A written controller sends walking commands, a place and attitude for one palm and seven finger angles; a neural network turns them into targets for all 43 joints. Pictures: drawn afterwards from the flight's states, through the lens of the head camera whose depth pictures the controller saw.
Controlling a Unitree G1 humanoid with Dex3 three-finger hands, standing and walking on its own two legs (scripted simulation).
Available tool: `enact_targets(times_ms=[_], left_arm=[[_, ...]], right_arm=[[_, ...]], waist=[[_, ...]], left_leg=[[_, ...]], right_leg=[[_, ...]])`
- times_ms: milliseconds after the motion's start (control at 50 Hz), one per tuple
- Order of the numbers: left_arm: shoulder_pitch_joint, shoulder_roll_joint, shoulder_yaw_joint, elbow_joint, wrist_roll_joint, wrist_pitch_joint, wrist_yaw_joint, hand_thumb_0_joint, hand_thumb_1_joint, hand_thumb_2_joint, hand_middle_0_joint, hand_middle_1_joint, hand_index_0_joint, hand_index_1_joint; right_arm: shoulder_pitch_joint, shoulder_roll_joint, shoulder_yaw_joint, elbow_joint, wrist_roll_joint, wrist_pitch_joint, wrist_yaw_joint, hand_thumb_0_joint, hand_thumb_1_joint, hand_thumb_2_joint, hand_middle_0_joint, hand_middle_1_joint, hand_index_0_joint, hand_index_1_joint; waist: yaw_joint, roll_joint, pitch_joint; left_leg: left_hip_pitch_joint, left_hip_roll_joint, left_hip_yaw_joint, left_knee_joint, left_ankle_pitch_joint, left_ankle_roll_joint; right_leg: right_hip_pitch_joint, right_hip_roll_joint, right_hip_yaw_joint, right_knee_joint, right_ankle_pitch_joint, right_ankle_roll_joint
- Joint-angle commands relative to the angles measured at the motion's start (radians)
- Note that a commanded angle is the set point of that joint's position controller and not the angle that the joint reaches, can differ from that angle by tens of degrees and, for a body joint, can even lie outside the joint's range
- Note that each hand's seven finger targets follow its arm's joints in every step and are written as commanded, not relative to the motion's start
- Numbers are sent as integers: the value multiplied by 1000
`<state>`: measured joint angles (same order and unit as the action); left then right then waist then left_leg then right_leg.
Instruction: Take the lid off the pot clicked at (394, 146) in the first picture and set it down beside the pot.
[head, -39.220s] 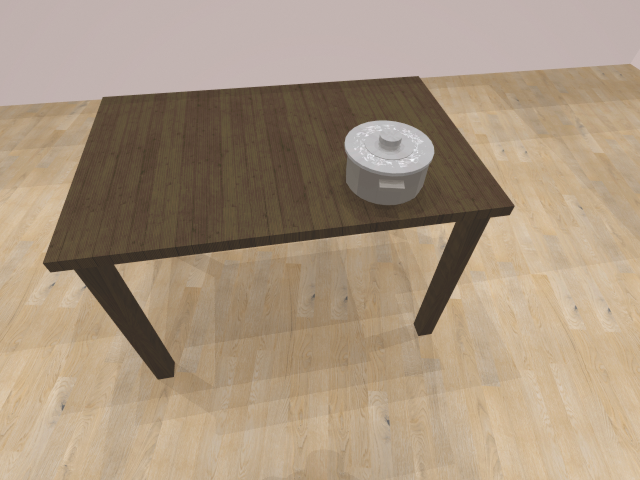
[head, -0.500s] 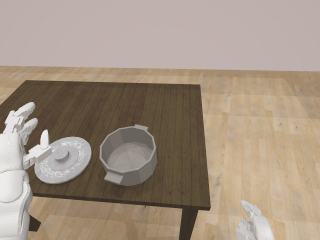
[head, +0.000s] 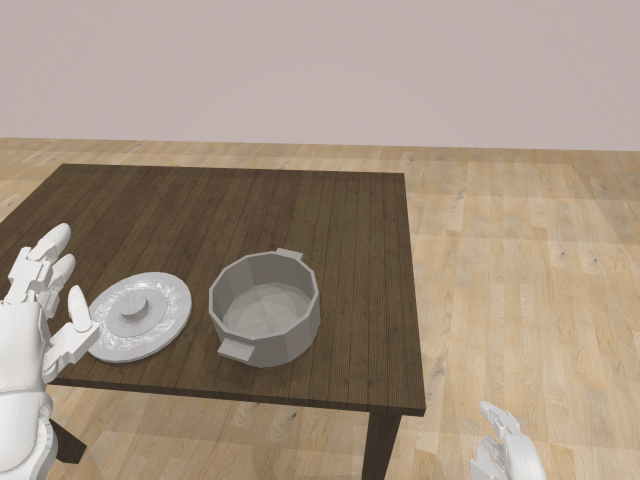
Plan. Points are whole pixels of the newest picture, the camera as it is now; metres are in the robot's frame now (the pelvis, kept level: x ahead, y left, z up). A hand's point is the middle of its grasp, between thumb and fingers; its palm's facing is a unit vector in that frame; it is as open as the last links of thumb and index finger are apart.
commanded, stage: draw the hand back to the body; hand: left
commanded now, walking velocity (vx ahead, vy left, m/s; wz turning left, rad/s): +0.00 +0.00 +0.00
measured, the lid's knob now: (133, 306) +0.41 +0.40 -0.09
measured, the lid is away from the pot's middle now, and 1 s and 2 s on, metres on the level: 0.25 0.25 0.25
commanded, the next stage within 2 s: step back with the hand held close in 0.40 s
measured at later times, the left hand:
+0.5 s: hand (66, 360) +0.18 +0.26 +0.15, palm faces +0.40 -0.84 -0.37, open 7.4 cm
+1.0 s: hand (24, 401) +0.14 +0.28 +0.15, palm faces +0.29 -0.83 -0.47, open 7.4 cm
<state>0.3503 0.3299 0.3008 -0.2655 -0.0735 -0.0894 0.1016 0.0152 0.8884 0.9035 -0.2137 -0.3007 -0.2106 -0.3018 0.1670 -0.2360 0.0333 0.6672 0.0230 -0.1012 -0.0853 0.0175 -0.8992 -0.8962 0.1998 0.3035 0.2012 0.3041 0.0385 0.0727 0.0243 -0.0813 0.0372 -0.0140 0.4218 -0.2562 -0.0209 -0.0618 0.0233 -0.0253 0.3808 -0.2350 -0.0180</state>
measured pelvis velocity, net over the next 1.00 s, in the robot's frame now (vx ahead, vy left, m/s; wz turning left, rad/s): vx -0.05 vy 0.04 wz -0.01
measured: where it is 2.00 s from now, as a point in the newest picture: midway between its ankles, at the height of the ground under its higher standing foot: outside the picture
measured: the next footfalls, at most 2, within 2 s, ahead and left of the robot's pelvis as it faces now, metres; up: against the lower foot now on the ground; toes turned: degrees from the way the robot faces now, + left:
none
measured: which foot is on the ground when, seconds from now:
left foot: down 0.00-1.00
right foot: down 0.00-1.00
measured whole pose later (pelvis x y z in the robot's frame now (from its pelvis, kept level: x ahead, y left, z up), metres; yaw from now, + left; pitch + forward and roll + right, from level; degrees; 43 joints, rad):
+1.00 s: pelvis -0.05 +0.04 -0.01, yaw +0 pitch +0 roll -1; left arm 0.65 0.42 0.39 -0.63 -0.06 -0.19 0.09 0.02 0.89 0.90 -0.22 -0.30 -0.21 -0.30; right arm 0.22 -0.21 0.00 0.56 0.03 -0.08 -0.07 0.02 -0.90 -0.90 0.20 0.30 0.20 0.30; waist 0.00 -0.03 0.03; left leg -0.34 -0.02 0.02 0.60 -0.26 0.04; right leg -0.32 -0.03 0.00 0.56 -0.23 0.04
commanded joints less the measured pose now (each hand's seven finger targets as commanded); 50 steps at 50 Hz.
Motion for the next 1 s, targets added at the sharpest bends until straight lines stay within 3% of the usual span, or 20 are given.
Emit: enact_targets(times_ms=[0, 20, 160, 200, 220, 260, 360, 400, 480, 500, 540, 560, 620, 660, 740, 780, 860, 900, 960, 980], left_arm=[[-70, 191, 104, -274, 0, -67, 22, 0, 900, 900, -200, -300, -200, -300], [-43, 186, 104, -274, -2, -64, 21, 0, 900, 900, -200, -300, -200, -300], [36, 169, 84, -385, 6, -56, 23, 0, 900, 900, -200, -300, -200, -300], [91, 156, 79, -384, 6, -53, 24, 0, 900, 900, -200, -300, -200, -300], [104, 152, 73, -419, 6, -53, 23, 0, 900, 900, -200, -300, -200, -300], [56, 175, 86, -448, 12, -52, 29, 0, 900, 900, -200, -300, -200, -300], [81, 142, 64, -406, 14, -36, 29, 0, 900, 900, -200, -300, -200, -300], [90, 149, 70, -421, 13, -38, 30, 0, 900, 900, -200, -300, -200, -300], [79, 165, 82, -469, 18, -40, 36, 0, 900, 900, -200, -300, -200, -300], [-72, 344, 271, -547, -2, -98, 39, 0, 900, 900, -200, -300, -200, -300], [70, 217, 185, -384, 1, -107, 18, 0, 900, 900, -200, -300, -200, -300], [77, 195, 161, -393, 4, -114, 7, 0, 900, 900, -200, -300, -200, -300], [167, 144, 115, -381, 3, -127, -12, 0, 900, 900, -200, -300, -200, -300], [210, 169, 138, -434, 2, -138, -12, 0, 900, 900, -200, -300, -200, -300], [282, 203, 184, -509, 2, -150, -4, 0, 900, 900, -200, -300, -200, -300], [303, 223, 206, -556, 1, -161, 6, 0, 900, 900, -200, -300, -200, -300], [299, 236, 216, -609, 0, -171, 16, 0, 900, 900, -200, -300, -200, -300], [311, 209, 204, -581, -1, -170, 19, 0, 900, 900, -200, -300, -200, -300], [288, 197, 194, -571, 5, -172, 21, 0, 900, 900, -200, -300, -200, -300], [280, 187, 189, -552, 6, -172, 21, 0, 900, 900, -200, -300, -200, -300]], right_arm=[[-164, -93, -36, -173, -5, -61, -7, 0, -900, -900, 200, 300, 200, 300], [-163, -93, -36, -173, -6, -59, -7, 0, -900, -900, 200, 300, 200, 300], [-168, -86, -31, -188, -9, -62, -6, 0, -900, -900, 200, 300, 200, 300], [-166, -84, -33, -190, -11, -61, -8, 0, -900, -900, 200, 300, 200, 300], [-165, -84, -33, -196, -11, -60, -6, 0, -900, -900, 200, 300, 200, 300], [-165, -85, -29, -192, -11, -63, -8, 0, -900, -900, 200, 300, 200, 300], [-163, -84, -26, -192, -13, -55, -10, 0, -900, -900, 200, 300, 200, 300], [-162, -85, -28, -196, -15, -55, -10, 0, -900, -900, 200, 300, 200, 300], [-160, -81, -25, -198, -15, -60, -6, 0, -900, -900, 200, 300, 200, 300], [-100, -102, -35, -229, -5, -41, -5, 0, -900, -900, 200, 300, 200, 300], [-94, -86, -43, -199, -12, -30, 4, 0, -900, -900, 200, 300, 200, 300], [-107, -92, -47, -210, -10, -30, 9, 0, -900, -900, 200, 300, 200, 300], [-96, -103, -57, -221, -9, -22, 16, 0, -900, -900, 200, 300, 200, 300], [-103, -105, -61, -235, -6, -17, 18, 0, -900, -900, 200, 300, 200, 300], [-97, -101, -74, -261, 1, 0, 19, 0, -900, -900, 200, 300, 200, 300], [-98, -98, -74, -271, 5, -2, 17, 0, -900, -900, 200, 300, 200, 300], [-84, -104, -80, -276, 10, -16, 13, 0, -900, -900, 200, 300, 200, 300], [-65, -102, -80, -272, 8, -27, 10, 0, -900, -900, 200, 300, 200, 300], [-51, -108, -82, -268, 10, -45, 10, 0, -900, -900, 200, 300, 200, 300], [-42, -107, -80, -264, 9, -47, 9, 0, -900, -900, 200, 300, 200, 300]], waist=[[12, -11, -81], [14, -34, -74], [13, 1, -52], [17, -41, -57], [18, -17, -66], [11, 9, -65], [11, -14, -34], [18, -30, -60], [19, 32, -75], [0, 0, -14], [-13, -164, -11], [-18, -102, -22], [-16, -73, -91], [-12, -41, -143], [-11, -68, -190], [-13, 8, -192], [-17, 73, -168], [-21, 96, -147], [-27, 94, -115], [-29, 61, -100]], left_leg=[[30, 2, 15, -44, 174, 58], [25, 3, 12, -41, 179, 58], [12, 5, 0, -45, 151, 52], [6, 10, 0, -41, 151, 53], [6, 9, 2, -37, 159, 52], [4, 6, -6, -43, 151, 48], [-10, 9, -13, -47, 147, 47], [-9, 11, -14, -44, 153, 49], [-9, 8, -19, -43, 161, 42], [-64, 25, -22, -21, 107, 72], [-66, 28, -34, 21, 137, 70], [-55, 30, -25, 21, 152, 71], [-74, 58, -33, 28, 245, 78], [-71, 72, -44, 17, 310, 84], [-114, 93, -64, 27, 339, 90], [-155, 102, -82, 11, 312, 95], [-233, 129, -120, -19, 220, 104], [-281, 152, -130, -37, 161, 112], [-360, 156, -135, -39, -3, 115], [-392, 152, -133, -30, -66, 112]], right_leg=[[-57, -49, -7, -71, 178, -2], [-59, -49, -8, -70, 180, -2], [-75, -46, -7, -69, 138, -8], [-77, -46, -8, -63, 139, -6], [-71, -48, -5, -59, 149, -8], [-70, -46, -5, -54, 139, -10], [-82, -43, -10, -52, 126, -12], [-71, -45, -12, -46, 132, -11], [-59, -45, -11, -33, 138, -17], [-139, -87, 105, -81, 260, -3], [-148, -121, 118, -70, 361, 2], [-155, -128, 120, -58, 378, 3], [-125, -131, 92, -8, 400, 20], [-104, -128, 72, 29, 394, 25], [-98, -125, 49, 74, 353, 32], [-95, -119, 43, 106, 305, 30], [-118, -99, 19, 168, 161, 39], [-134, -89, 4, 208, 60, 42], [-129, -87, 5, 220, 11, 40], [-128, -89, 6, 213, 17, 38]])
